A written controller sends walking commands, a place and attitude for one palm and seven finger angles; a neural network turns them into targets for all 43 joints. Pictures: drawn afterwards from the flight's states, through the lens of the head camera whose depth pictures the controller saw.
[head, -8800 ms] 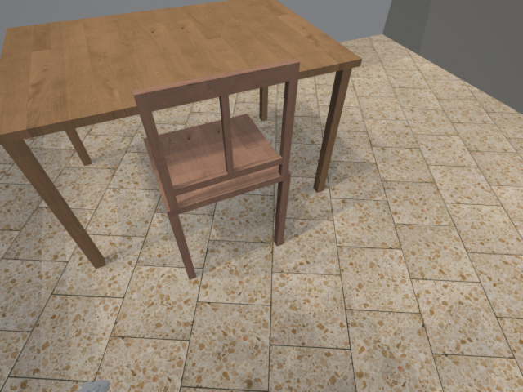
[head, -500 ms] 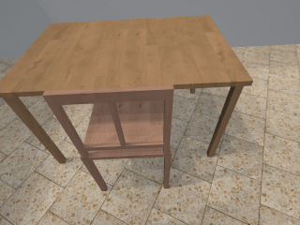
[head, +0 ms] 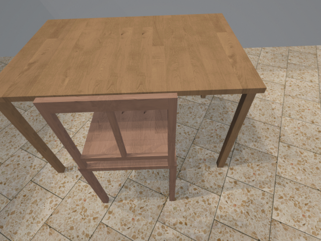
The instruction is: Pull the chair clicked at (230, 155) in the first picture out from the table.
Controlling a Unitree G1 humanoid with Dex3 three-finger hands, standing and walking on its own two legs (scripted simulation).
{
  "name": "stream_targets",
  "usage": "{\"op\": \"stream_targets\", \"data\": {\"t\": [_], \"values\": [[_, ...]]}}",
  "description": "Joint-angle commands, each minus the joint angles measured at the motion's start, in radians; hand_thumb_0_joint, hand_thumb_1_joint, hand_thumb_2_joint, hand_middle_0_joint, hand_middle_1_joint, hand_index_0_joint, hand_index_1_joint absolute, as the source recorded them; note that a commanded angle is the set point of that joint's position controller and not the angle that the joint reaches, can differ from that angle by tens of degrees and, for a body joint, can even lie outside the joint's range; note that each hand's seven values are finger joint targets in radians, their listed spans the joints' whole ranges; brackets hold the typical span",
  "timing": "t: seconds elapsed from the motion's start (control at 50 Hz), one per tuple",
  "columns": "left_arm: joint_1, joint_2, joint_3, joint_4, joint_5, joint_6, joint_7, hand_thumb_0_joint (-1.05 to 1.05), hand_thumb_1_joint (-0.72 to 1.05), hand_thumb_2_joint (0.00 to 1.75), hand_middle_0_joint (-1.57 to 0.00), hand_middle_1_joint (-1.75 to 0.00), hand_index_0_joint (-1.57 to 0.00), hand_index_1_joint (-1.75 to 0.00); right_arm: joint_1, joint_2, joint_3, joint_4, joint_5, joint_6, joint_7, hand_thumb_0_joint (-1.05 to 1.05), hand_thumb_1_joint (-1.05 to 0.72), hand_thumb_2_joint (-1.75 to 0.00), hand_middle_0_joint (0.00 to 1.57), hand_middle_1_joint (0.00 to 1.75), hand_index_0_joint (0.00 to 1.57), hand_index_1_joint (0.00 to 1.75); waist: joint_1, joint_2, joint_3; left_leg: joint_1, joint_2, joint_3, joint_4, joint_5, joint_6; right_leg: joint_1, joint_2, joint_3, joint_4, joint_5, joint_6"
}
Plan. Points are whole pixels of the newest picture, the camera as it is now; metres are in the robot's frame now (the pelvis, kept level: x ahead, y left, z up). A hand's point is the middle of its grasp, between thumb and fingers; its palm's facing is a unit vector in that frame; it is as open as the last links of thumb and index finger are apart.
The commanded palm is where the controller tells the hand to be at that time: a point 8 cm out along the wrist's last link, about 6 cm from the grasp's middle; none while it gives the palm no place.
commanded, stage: come to a stop and stand still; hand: left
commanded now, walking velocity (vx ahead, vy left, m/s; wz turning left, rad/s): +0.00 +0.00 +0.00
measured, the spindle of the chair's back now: (117, 135) +0.48 +0.19 -0.09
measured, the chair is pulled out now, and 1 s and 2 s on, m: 0.00 0.00 0.00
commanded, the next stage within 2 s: look again from close up in 0.06 s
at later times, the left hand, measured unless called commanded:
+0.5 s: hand out of the picture -0.01 +0.16 -0.16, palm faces +0.01 -0.98 -0.22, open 7.3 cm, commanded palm none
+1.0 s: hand out of the picture -0.03 +0.13 -0.17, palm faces +0.03 -0.98 -0.19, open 7.4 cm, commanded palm none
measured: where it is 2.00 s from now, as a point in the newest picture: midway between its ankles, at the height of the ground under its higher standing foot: outside the picture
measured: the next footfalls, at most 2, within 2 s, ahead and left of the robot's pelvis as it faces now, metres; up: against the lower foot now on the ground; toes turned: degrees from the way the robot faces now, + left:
none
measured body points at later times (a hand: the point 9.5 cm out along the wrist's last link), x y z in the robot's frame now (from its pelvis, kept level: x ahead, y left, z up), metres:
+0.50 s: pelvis -0.01 -0.01 +0.00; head -0.01 -0.03 +0.45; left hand -0.01 +0.21 -0.15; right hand +0.00 -0.23 -0.16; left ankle -0.02 +0.12 -0.74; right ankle -0.04 -0.07 -0.74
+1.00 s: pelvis -0.01 -0.03 +0.00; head -0.02 -0.04 +0.45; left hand -0.03 +0.19 -0.15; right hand -0.03 -0.23 -0.16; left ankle -0.02 +0.12 -0.74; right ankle -0.04 -0.07 -0.74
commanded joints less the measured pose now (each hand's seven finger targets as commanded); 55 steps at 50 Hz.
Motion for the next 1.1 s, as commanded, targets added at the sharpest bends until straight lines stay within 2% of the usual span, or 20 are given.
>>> {"op": "stream_targets", "data": {"t": [0.0,0.06,0.08,0.2,0.24,0.28,0.32,0.38,0.44,0.48,0.56,0.6,0.66,0.8,1.08], "values": [[0.058,0.112,0.020,-0.036,-0.006,-0.013,0.016,0.00,0.90,0.90,-0.20,-0.30,-0.20,-0.30,0.057,-0.104,-0.024,-0.028,0.006,-0.014,-0.002,0.00,-0.90,-0.90,0.20,0.30,0.20,0.30,0.001,-0.070,-0.050,0.038,0.103,-0.081,-0.056,0.316,0.018,0.045,-0.173,0.130,-0.066,0.517,0.007],[0.049,0.108,0.017,-0.035,-0.004,-0.009,0.017,0.00,0.90,0.90,-0.20,-0.30,-0.20,-0.30,0.048,-0.107,-0.023,-0.021,0.004,-0.012,0.000,0.00,-0.90,-0.90,0.20,0.30,0.20,0.30,0.000,-0.065,-0.021,0.045,0.108,-0.088,-0.079,0.295,0.022,0.019,-0.166,0.128,-0.088,0.430,0.009],[0.043,0.110,0.017,-0.034,-0.002,-0.008,0.017,0.00,0.90,0.90,-0.20,-0.30,-0.20,-0.30,0.040,-0.098,-0.023,-0.016,0.006,-0.011,0.001,0.00,-0.90,-0.90,0.20,0.30,0.20,0.30,0.002,-0.066,0.010,0.032,0.108,-0.088,-0.090,0.273,0.024,0.005,-0.161,0.126,-0.101,0.395,0.011],[0.048,0.112,0.016,-0.027,-0.002,-0.006,0.015,0.00,0.90,0.90,-0.20,-0.30,-0.20,-0.30,0.026,-0.102,-0.018,-0.012,0.003,-0.009,0.002,0.00,-0.90,-0.90,0.20,0.30,0.20,0.30,0.004,-0.035,0.046,0.022,0.104,-0.091,-0.115,0.203,0.022,-0.015,-0.161,0.137,-0.138,0.306,0.013],[0.054,0.113,0.015,-0.023,-0.003,-0.007,0.014,0.00,0.90,0.90,-0.20,-0.30,-0.20,-0.30,0.025,-0.100,-0.018,-0.010,0.003,-0.009,0.004,0.00,-0.90,-0.90,0.20,0.30,0.20,0.30,0.004,-0.015,0.038,0.029,0.102,-0.090,-0.120,0.187,0.023,-0.017,-0.161,0.140,-0.150,0.277,0.013],[0.055,0.115,0.014,-0.022,-0.002,-0.008,0.013,0.00,0.90,0.90,-0.20,-0.30,-0.20,-0.30,0.022,-0.098,-0.017,-0.008,0.004,-0.009,0.004,0.00,-0.90,-0.90,0.20,0.30,0.20,0.30,0.004,-0.031,0.052,0.027,0.103,-0.087,-0.119,0.179,0.023,-0.022,-0.157,0.142,-0.161,0.280,0.014],[0.060,0.118,0.014,-0.018,-0.003,-0.011,0.013,0.00,0.90,0.90,-0.20,-0.30,-0.20,-0.30,0.031,-0.102,-0.015,-0.006,0.004,-0.011,0.004,0.00,-0.90,-0.90,0.20,0.30,0.20,0.30,0.001,-0.031,0.029,0.029,0.100,-0.088,-0.119,0.182,0.021,-0.004,-0.160,0.146,-0.160,0.298,0.016],[0.066,0.113,0.012,-0.012,-0.003,-0.012,0.013,0.00,0.90,0.90,-0.20,-0.30,-0.20,-0.30,0.032,-0.095,-0.014,0.001,0.006,-0.010,0.003,0.00,-0.90,-0.90,0.20,0.30,0.20,0.30,0.003,-0.041,0.049,0.024,0.100,-0.082,-0.124,0.160,0.021,-0.013,-0.156,0.144,-0.174,0.280,0.018],[0.083,0.110,0.011,-0.002,-0.004,-0.015,0.014,0.00,0.90,0.90,-0.20,-0.30,-0.20,-0.30,0.040,-0.097,-0.014,0.007,0.006,-0.011,0.003,0.00,-0.90,-0.90,0.20,0.30,0.20,0.30,0.001,-0.052,0.031,0.030,0.096,-0.080,-0.117,0.155,0.018,-0.006,-0.160,0.154,-0.180,0.293,0.023],[0.085,0.107,0.010,0.002,-0.004,-0.015,0.014,0.00,0.90,0.90,-0.20,-0.30,-0.20,-0.30,0.041,-0.088,-0.014,0.014,0.007,-0.009,0.003,0.00,-0.90,-0.90,0.20,0.30,0.20,0.30,0.001,-0.044,0.056,0.023,0.095,-0.076,-0.122,0.134,0.017,-0.023,-0.156,0.153,-0.189,0.268,0.023],[0.105,0.100,0.009,0.012,-0.005,-0.018,0.016,0.00,0.90,0.90,-0.20,-0.30,-0.20,-0.30,0.059,-0.084,-0.013,0.021,0.007,-0.012,0.001,0.00,-0.90,-0.90,0.20,0.30,0.20,0.30,-0.001,-0.045,0.031,0.023,0.095,-0.074,-0.114,0.146,0.016,-0.004,-0.158,0.156,-0.186,0.296,0.026],[0.108,0.094,0.008,0.015,-0.004,-0.016,0.016,0.00,0.90,0.90,-0.20,-0.30,-0.20,-0.30,0.060,-0.080,-0.012,0.023,0.008,-0.010,0.001,0.00,-0.90,-0.90,0.20,0.30,0.20,0.30,0.001,-0.039,0.064,0.010,0.094,-0.072,-0.118,0.129,0.016,-0.025,-0.155,0.158,-0.194,0.262,0.026],[0.122,0.090,0.008,0.020,-0.005,-0.018,0.018,0.00,0.90,0.90,-0.20,-0.30,-0.20,-0.30,0.073,-0.073,-0.012,0.030,0.007,-0.011,0.000,0.00,-0.90,-0.90,0.20,0.30,0.20,0.30,0.001,-0.041,0.048,0.012,0.092,-0.071,-0.113,0.131,0.016,-0.017,-0.155,0.163,-0.197,0.263,0.029],[0.137,0.079,0.009,0.027,-0.005,-0.017,0.020,0.00,0.90,0.90,-0.20,-0.30,-0.20,-0.30,0.087,-0.059,-0.011,0.040,0.008,-0.010,-0.002,0.00,-0.90,-0.90,0.20,0.30,0.20,0.30,0.005,-0.048,0.079,-0.015,0.086,-0.066,-0.109,0.110,0.014,-0.026,-0.153,0.163,-0.207,0.240,0.039],[0.151,0.070,0.012,0.029,-0.005,-0.017,0.022,0.00,0.90,0.90,-0.20,-0.30,-0.20,-0.30,0.105,-0.043,-0.013,0.046,0.009,-0.012,-0.006,0.00,-0.90,-0.90,0.20,0.30,0.20,0.30,0.007,-0.046,0.070,-0.022,0.089,-0.058,-0.100,0.125,0.015,-0.013,-0.147,0.160,-0.201,0.282,0.051]]}}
